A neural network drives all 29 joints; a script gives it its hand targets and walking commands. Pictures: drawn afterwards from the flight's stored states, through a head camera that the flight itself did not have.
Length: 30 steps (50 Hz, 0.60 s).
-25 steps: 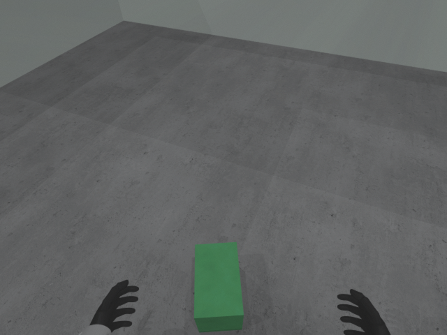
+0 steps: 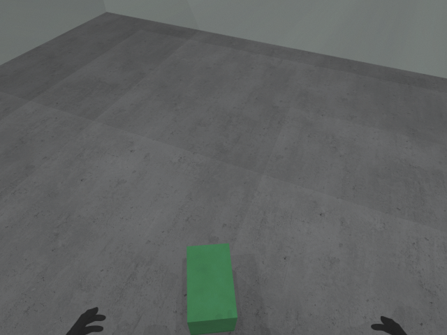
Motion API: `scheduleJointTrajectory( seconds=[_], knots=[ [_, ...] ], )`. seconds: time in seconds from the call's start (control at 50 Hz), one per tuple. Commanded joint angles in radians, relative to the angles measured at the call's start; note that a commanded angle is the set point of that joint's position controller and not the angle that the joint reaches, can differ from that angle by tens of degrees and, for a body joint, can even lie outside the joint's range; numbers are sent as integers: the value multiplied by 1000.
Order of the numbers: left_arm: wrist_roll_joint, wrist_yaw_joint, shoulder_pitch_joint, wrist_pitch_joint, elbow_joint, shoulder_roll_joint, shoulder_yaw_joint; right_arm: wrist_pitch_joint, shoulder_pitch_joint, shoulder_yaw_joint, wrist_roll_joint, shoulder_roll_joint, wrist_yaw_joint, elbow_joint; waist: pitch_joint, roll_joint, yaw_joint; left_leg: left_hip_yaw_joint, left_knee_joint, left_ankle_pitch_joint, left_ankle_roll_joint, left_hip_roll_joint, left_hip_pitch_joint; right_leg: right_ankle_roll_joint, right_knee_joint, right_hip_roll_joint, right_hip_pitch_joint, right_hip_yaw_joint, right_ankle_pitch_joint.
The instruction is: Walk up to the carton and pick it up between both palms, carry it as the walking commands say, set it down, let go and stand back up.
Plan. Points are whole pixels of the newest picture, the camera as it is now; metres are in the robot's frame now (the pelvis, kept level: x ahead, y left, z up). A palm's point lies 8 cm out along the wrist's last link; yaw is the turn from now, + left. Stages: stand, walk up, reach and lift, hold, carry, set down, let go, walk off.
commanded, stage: stand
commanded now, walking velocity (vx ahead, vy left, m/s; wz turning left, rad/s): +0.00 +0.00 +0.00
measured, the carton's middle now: (210, 288) +0.42 +0.07 -0.67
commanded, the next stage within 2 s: none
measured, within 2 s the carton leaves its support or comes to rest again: neither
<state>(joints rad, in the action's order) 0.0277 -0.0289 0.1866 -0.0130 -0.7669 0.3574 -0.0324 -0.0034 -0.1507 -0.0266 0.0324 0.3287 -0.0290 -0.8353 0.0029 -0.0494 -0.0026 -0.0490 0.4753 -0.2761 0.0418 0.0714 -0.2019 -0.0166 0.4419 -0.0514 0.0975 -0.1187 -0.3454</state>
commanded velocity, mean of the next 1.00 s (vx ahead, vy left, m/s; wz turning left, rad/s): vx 0.00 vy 0.00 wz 0.00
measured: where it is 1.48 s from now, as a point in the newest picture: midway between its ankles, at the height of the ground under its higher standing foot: outside the picture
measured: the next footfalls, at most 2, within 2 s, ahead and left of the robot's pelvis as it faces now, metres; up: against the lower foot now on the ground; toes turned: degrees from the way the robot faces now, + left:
none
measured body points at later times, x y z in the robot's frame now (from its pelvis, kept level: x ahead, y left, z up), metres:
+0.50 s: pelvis -0.01 +0.00 +0.01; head -0.01 +0.02 +0.45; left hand +0.10 +0.31 -0.11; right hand +0.10 -0.31 -0.10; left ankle -0.02 +0.09 -0.74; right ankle -0.07 -0.12 -0.74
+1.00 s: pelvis -0.03 +0.00 +0.01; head -0.03 +0.01 +0.46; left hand +0.07 +0.31 -0.11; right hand +0.08 -0.31 -0.10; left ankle -0.02 +0.09 -0.74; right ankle -0.07 -0.12 -0.74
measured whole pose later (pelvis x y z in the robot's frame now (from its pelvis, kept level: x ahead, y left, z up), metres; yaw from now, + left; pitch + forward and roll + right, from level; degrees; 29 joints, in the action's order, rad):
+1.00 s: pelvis -0.03 +0.00 +0.01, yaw +1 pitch -2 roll +0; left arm 0.02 -0.02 0.15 0.01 -0.98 0.39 -0.01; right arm -0.01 -0.12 -0.01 0.02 0.37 -0.02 -1.03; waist 0.03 -0.03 0.00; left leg -0.07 0.37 -0.18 0.04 0.07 -0.14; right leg -0.01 0.33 -0.05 0.03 -0.10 -0.26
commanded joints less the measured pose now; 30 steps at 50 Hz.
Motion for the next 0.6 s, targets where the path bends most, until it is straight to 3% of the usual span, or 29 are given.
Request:
scheduleJointTrajectory(
  seconds=[0.0, 0.58],
  knots=[
    [-2, -6, -19, 15, 38, 138, -31, -14, 23, -38, -2, 172, -5, 35, -68, 50, 1, -123, -45, 418, -11, -145, 117, 19, -33, 99, 42, -51, 364],
    [-6, -2, -54, 26, -114, 175, -13, -16, 67, -22, -11, 199, 0, -105, -9, 45, 0, -139, -129, 283, -12, -148, 117, 10, -134, 122, 16, -67, 269]
  ],
)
